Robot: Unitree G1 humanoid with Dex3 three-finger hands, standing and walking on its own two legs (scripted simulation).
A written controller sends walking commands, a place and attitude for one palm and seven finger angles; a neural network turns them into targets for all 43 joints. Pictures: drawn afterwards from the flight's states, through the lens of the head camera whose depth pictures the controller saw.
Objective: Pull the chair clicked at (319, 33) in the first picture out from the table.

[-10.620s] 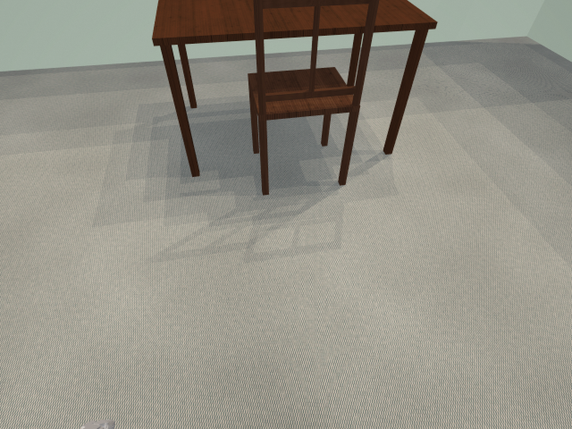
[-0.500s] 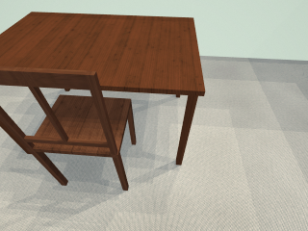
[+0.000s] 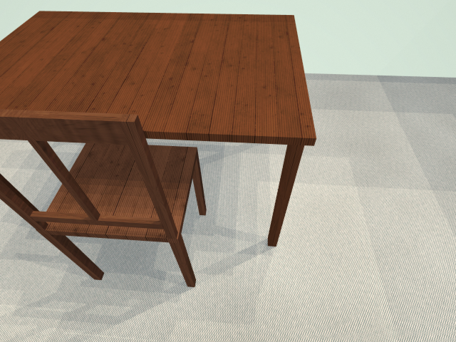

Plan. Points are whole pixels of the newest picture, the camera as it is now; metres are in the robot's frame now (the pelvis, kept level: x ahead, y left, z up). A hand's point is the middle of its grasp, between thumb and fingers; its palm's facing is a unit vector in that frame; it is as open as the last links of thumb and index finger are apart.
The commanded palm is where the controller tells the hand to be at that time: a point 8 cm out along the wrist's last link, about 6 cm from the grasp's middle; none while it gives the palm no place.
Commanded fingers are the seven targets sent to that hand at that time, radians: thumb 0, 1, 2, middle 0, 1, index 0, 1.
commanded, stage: come to a stop and stand still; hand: left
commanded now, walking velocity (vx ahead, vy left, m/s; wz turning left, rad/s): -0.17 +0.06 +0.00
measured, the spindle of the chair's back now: (70, 184) +0.45 +0.41 -0.05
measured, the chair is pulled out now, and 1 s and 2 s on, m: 0.00 0.00 0.00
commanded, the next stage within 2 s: look again from close up in 0.84 s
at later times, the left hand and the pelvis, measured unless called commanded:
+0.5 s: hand out of the picture +0.00 +0.21 -0.17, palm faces +0.03 -0.98 -0.20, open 7.3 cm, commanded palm none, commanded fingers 0.00 0.90 0.90 -0.20 -0.30 -0.20 -0.30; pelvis -0.03 +0.03 +0.00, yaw -1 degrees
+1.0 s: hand out of the picture -0.10 +0.21 -0.17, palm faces +0.04 -0.99 -0.15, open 7.4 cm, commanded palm none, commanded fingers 0.00 0.90 0.90 -0.20 -0.30 -0.20 -0.30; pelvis -0.05 +0.05 +0.01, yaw +0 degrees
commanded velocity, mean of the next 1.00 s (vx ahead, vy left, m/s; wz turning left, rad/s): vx -0.01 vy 0.00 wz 0.00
